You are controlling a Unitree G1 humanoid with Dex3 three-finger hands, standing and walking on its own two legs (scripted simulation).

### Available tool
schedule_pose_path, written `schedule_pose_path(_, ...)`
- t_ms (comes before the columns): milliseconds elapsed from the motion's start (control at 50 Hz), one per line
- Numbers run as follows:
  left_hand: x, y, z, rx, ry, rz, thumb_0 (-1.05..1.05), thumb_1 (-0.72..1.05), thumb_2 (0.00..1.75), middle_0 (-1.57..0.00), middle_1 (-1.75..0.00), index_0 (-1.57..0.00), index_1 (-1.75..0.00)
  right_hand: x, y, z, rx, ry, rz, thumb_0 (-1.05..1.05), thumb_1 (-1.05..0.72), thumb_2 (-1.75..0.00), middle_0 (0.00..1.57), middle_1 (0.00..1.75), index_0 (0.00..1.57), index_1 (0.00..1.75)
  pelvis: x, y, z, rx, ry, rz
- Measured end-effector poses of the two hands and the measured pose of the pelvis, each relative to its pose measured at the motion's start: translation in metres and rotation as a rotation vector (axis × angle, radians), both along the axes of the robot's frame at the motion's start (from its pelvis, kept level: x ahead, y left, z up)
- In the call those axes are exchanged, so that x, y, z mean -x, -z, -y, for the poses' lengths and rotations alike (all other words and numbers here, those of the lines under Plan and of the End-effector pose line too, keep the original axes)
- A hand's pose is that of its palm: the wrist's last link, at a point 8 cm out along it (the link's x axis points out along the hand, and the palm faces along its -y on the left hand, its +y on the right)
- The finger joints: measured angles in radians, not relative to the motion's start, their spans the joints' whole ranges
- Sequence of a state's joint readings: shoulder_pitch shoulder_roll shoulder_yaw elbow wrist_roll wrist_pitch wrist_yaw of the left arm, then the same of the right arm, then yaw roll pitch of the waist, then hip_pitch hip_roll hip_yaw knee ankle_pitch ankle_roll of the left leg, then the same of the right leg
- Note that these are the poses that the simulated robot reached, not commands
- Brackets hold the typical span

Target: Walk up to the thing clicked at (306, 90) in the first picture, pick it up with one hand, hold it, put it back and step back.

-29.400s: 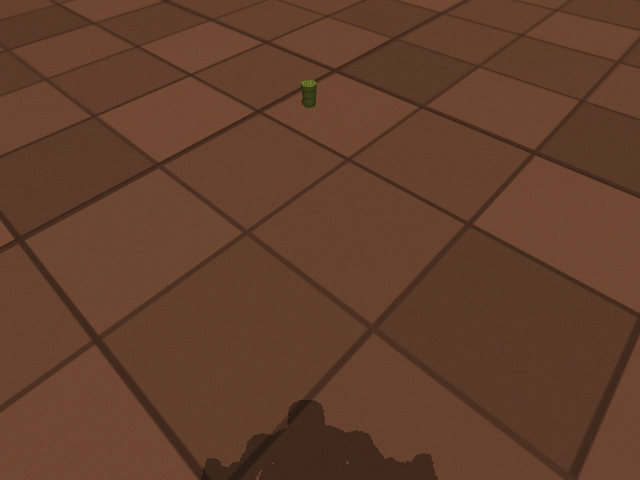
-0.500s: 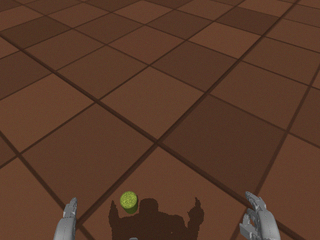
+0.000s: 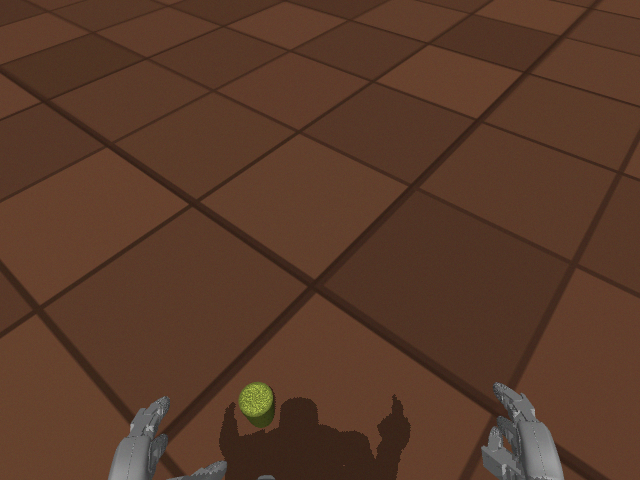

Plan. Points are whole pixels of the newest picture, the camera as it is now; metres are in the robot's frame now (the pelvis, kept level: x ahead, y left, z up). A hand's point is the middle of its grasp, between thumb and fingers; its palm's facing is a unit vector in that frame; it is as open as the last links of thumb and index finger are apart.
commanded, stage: stand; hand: left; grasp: from the side
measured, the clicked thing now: (259, 407) +0.43 +0.18 -0.65
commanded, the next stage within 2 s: none
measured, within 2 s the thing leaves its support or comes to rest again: neither
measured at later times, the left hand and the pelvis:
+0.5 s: hand out of the picture +0.08 +0.26 -0.11, palm faces -0.01 -0.94 -0.34, open 7.4 cm; pelvis +0.00 +0.02 +0.04, yaw +0 degrees
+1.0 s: hand out of the picture +0.04 +0.26 -0.10, palm faces -0.01 -0.94 -0.35, open 7.4 cm; pelvis -0.01 +0.02 +0.06, yaw +1 degrees
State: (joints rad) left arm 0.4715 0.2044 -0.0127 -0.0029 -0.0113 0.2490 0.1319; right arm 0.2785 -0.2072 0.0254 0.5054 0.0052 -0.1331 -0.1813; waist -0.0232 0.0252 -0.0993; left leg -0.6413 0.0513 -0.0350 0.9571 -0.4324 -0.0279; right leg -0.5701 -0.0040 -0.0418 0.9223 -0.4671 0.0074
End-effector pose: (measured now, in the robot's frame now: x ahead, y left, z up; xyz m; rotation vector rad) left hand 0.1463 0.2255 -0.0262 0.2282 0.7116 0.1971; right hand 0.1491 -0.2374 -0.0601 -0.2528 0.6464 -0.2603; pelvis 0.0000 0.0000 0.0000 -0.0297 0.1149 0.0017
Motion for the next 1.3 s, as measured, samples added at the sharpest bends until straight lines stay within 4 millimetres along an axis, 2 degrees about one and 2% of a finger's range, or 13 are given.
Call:
schedule_pose_path(80, -0.001, 0.003, -0.001, -0.015, 0.024, 0.004, -0.01, 0.41, 0.78, -0.19, -0.29, -0.19, -0.28, 0.0, 0.002, 0.0, 0.016, -0.025, -0.02, 0.01, -0.9, -0.9, 0.21, 0.3, 0.2, 0.3, 0.002, -0.001, 0.0, -0.003, -0.002, 0.015)
schedule_pose_path(160, 0.001, 0.027, -0.017, -0.056, 0.109, -0.069, 0.0, 0.64, 0.84, -0.2, -0.3, -0.2, -0.29, 0.01, 0.017, 0.009, 0.04, -0.132, -0.222, 0.01, -0.9, -0.9, 0.21, 0.3, 0.21, 0.3, 0.005, -0.008, 0.0, -0.025, -0.004, 0.07)
schedule_pose_path(320, 0.036, 0.049, -0.059, -0.059, 0.054, -0.259, 0.0, 0.85, 0.89, -0.2, -0.3, -0.2, -0.3, 0.047, 0.014, 0.033, 0.022, -0.054, -0.398, 0.01, -0.9, -0.9, 0.21, 0.3, 0.21, 0.3, 0.0, -0.022, -0.009, -0.028, -0.001, 0.118)
schedule_pose_path(400, 0.056, 0.052, -0.074, -0.061, 0.014, -0.336, 0.01, 0.88, 0.9, -0.2, -0.3, -0.2, -0.3, 0.064, 0.012, 0.036, 0.026, -0.021, -0.458, 0.01, -0.9, -0.9, 0.2, 0.3, 0.2, 0.3, -0.001, -0.029, -0.015, -0.023, -0.001, 0.138)
schedule_pose_path(500, 0.078, 0.051, -0.084, -0.054, -0.024, -0.414, 0.01, 0.9, 0.9, -0.2, -0.3, -0.2, -0.3, 0.076, 0.011, 0.027, 0.007, -0.014, -0.512, 0.01, -0.9, -0.9, 0.2, 0.3, 0.2, 0.3, 0.0, -0.038, -0.021, -0.02, -0.002, 0.156)
schedule_pose_path(620, 0.101, 0.047, -0.086, -0.046, -0.047, -0.496, 0.0, 0.9, 0.9, -0.2, -0.3, -0.2, -0.3, 0.079, 0.012, 0.014, -0.034, -0.021, -0.543, 0.01, -0.9, -0.9, 0.2, 0.3, 0.2, 0.3, 0.002, -0.048, -0.023, -0.024, -0.003, 0.17)
schedule_pose_path(740, 0.114, 0.043, -0.085, -0.046, -0.064, -0.538, 0.0, 0.9, 0.9, -0.2, -0.3, -0.2, -0.3, 0.078, 0.012, 0.012, -0.055, -0.024, -0.552, 0.0, -0.9, -0.9, 0.21, 0.3, 0.21, 0.3, 0.004, -0.053, -0.022, -0.027, -0.007, 0.182)
schedule_pose_path(1000, 0.113, 0.039, -0.081, -0.049, -0.071, -0.557, 0.0, 0.9, 0.9, -0.2, -0.3, -0.2, -0.3, 0.086, 0.008, 0.032, -0.039, 0.007, -0.587, 0.0, -0.9, -0.9, 0.2, 0.3, 0.2, 0.3, 0.006, -0.058, -0.015, -0.029, -0.011, 0.189)
schedule_pose_path(1300, 0.095, 0.037, -0.074, -0.046, -0.059, -0.553, 0.0, 0.9, 0.9, -0.2, -0.3, -0.2, -0.3, 0.094, 0.007, 0.043, -0.038, 0.029, -0.621, 0.0, -0.9, -0.9, 0.2, 0.3, 0.2, 0.3, 0.001, -0.06, -0.009, -0.028, -0.005, 0.182)
